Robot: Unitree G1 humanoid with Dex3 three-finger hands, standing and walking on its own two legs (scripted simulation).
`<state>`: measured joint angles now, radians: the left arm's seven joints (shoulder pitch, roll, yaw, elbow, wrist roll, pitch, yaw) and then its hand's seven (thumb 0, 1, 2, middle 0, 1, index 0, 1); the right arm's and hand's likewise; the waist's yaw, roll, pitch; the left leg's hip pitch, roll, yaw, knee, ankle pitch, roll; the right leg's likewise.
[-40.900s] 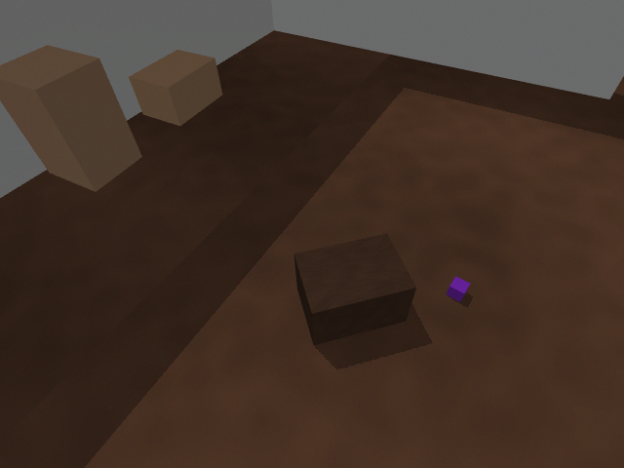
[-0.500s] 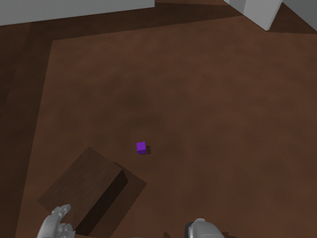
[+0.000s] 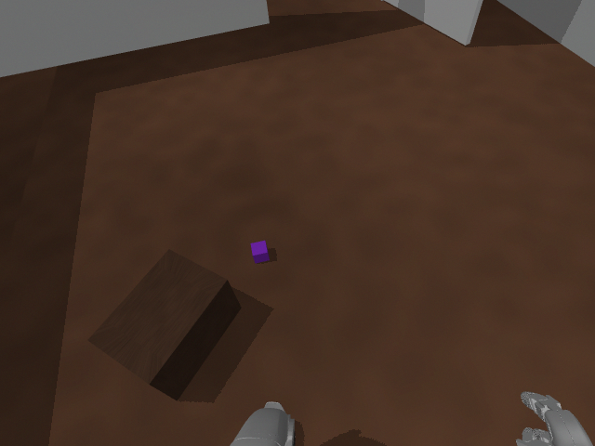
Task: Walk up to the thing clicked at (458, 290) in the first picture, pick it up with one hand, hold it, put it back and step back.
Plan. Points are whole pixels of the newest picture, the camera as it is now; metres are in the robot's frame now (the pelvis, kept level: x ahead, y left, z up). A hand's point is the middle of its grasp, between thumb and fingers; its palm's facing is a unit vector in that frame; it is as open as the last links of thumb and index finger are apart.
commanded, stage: step back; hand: left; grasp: from above
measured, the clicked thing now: (260, 251) +0.84 +0.26 -0.72
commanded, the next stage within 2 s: stand in 1.56 s
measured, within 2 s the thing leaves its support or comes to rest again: neither
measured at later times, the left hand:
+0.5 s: hand out of the picture -0.07 +0.26 -0.14, palm faces +0.08 -0.94 -0.34, open 7.4 cm
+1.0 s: hand out of the picture -0.21 +0.27 -0.14, palm faces +0.05 -0.92 -0.40, open 7.4 cm
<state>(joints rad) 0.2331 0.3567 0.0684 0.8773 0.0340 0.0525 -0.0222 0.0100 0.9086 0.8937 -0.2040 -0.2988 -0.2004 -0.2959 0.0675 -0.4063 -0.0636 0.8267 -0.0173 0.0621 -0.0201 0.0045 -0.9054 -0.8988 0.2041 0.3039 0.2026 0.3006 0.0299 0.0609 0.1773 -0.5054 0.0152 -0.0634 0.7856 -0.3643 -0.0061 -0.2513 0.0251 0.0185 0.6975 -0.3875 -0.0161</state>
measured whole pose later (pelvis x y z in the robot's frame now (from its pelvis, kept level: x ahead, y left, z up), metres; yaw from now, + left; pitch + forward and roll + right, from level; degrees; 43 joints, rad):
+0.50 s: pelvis -0.17 -0.01 +0.02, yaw +5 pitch -2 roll -1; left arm 0.13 0.39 0.07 0.82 0.00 0.08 0.00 0.01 0.91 0.89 -0.21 -0.30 -0.20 -0.30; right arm 0.18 -0.35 -0.03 0.88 -0.05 0.03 -0.01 0.01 -0.90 -0.90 0.21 0.30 0.21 0.30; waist 0.00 -0.03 0.14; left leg -0.31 0.02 -0.02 0.58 -0.24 0.02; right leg -0.46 0.09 0.13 1.20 -0.49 0.00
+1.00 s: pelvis -0.24 -0.01 +0.01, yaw +3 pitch -2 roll +1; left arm 0.24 0.41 0.07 0.98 0.03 0.01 -0.02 0.01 0.91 0.89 -0.21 -0.30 -0.20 -0.30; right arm 0.27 -0.35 -0.07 0.99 -0.04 -0.01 0.03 0.01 -0.91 -0.90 0.20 0.30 0.20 0.30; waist 0.02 -0.03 0.06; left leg -0.26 -0.04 -0.01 0.58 -0.29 0.02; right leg -0.27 -0.06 0.04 0.76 -0.48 -0.02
